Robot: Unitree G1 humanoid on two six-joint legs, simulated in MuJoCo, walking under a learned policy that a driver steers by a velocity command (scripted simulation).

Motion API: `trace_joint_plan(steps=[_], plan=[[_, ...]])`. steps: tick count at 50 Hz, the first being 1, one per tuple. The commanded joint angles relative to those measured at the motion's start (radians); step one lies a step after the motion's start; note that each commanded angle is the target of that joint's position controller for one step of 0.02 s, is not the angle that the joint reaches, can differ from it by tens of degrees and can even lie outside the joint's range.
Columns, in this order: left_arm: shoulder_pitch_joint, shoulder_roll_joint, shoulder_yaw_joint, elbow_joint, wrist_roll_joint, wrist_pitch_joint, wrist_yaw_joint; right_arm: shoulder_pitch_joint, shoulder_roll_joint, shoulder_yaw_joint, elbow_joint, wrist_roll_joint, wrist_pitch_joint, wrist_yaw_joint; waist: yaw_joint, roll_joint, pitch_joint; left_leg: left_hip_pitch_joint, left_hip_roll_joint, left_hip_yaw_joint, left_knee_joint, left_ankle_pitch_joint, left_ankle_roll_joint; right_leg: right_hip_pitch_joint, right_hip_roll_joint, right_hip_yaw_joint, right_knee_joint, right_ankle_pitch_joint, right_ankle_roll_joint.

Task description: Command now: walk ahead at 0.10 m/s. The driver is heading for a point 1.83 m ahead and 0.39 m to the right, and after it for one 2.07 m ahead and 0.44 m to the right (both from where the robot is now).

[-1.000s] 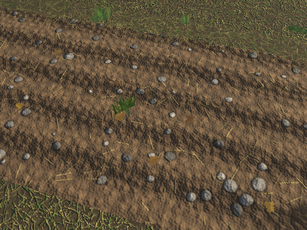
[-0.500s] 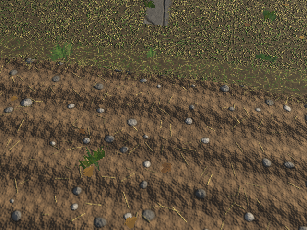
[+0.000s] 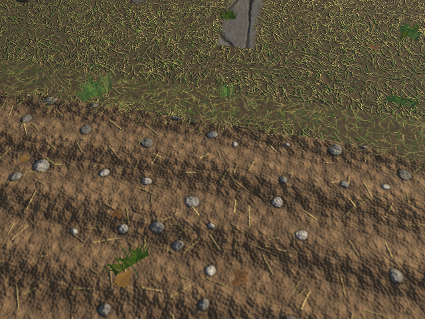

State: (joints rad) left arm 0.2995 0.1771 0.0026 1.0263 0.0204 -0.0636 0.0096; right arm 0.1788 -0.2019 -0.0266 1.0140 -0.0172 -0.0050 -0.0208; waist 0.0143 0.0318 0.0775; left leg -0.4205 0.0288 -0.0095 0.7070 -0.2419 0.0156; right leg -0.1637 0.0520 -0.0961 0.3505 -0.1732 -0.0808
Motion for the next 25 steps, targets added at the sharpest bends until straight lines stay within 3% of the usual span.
trace_joint_plan(steps=[1, 3, 4, 5, 6, 7, 8, 10, 14, 25], plan=[[-0.002, 0.125, 0.017, -0.030, 0.001, 0.004, 0.008, 0.099, -0.048, -0.001, 0.013, 0.002, 0.006, -0.010, -0.029, -0.137, -0.102, 0.209, -0.008, 0.025, -0.095, 0.018, 0.006, -0.063, -0.267, 0.150, -0.051, 0.449, -0.113], [-0.017, 0.116, 0.013, -0.026, -0.007, 0.018, 0.015, 0.108, -0.047, 0.006, 0.027, -0.006, -0.001, -0.016, -0.051, -0.084, -0.068, 0.310, 0.010, 0.003, -0.293, 0.127, 0.021, -0.116, -0.244, 0.170, -0.022, 0.208, -0.067], [0.011, 0.106, 0.010, -0.024, -0.004, 0.022, 0.017, 0.124, -0.087, 0.001, 0.034, -0.012, -0.011, -0.021, -0.037, -0.027, -0.067, 0.371, 0.081, -0.074, -0.339, 0.256, 0.029, -0.148, -0.212, 0.172, 0.003, 0.091, -0.028], [0.091, 0.088, 0.013, -0.015, -0.002, 0.026, 0.016, 0.125, -0.136, -0.004, 0.034, -0.014, -0.020, -0.024, 0.024, 0.057, -0.058, 0.389, 0.173, -0.163, -0.329, 0.438, 0.057, -0.168, -0.138, 0.131, 0.038, -0.051, -0.001], [0.167, 0.021, -0.003, 0.025, -0.016, 0.043, 0.019, 0.078, -0.101, 0.006, 0.041, 0.013, -0.016, -0.020, 0.046, 0.133, -0.060, 0.253, 0.197, -0.180, -0.358, 0.359, 0.108, -0.056, -0.094, 0.093, -0.007, -0.141, 0.015], [0.138, 0.049, 0.000, 0.038, -0.011, 0.053, 0.024, 0.047, -0.054, 0.016, 0.034, 0.015, -0.015, -0.014, 0.034, 0.097, -0.016, 0.183, 0.156, -0.169, -0.387, 0.241, 0.085, -0.002, -0.098, 0.105, -0.023, -0.098, 0.027], [0.100, 0.076, 0.009, 0.034, -0.008, 0.056, 0.026, 0.040, -0.047, 0.017, 0.035, 0.016, -0.016, -0.012, 0.020, 0.076, -0.003, 0.168, 0.117, -0.141, -0.393, 0.190, 0.059, 0.015, -0.108, 0.117, -0.026, -0.049, 0.029], [0.070, 0.089, 0.013, 0.034, -0.007, 0.057, 0.022, 0.068, -0.054, 0.016, 0.055, 0.017, -0.016, -0.020, 0.008, 0.048, -0.014, 0.206, 0.082, -0.110, -0.394, 0.185, 0.042, 0.016, -0.132, 0.131, -0.031, -0.003, 0.026], [0.069, 0.059, 0.004, 0.060, -0.010, 0.052, 0.028, 0.092, -0.045, 0.016, 0.078, 0.017, -0.014, -0.022, -0.002, -0.014, -0.023, 0.261, 0.081, -0.103, -0.384, 0.219, 0.048, 0.001, -0.141, 0.134, -0.050, 0.001, 0.035], [0.084, 0.042, -0.003, 0.105, -0.009, 0.058, 0.037, 0.124, -0.026, 0.022, 0.118, 0.013, -0.011, -0.024, -0.005, -0.032, -0.013, 0.251, 0.069, -0.093, -0.397, 0.195, 0.048, 0.011, -0.150, 0.133, -0.045, 0.004, 0.036]])
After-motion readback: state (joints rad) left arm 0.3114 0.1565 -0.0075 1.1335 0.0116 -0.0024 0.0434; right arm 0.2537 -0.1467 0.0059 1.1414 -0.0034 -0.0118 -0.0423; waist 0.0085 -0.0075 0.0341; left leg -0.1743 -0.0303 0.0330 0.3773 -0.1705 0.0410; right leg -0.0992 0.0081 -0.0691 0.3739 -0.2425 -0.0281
